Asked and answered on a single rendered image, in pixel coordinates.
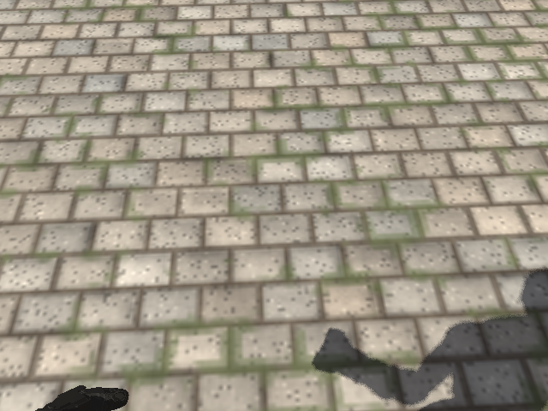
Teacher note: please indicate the left robot hand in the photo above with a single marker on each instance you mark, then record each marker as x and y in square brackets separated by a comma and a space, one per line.
[94, 399]

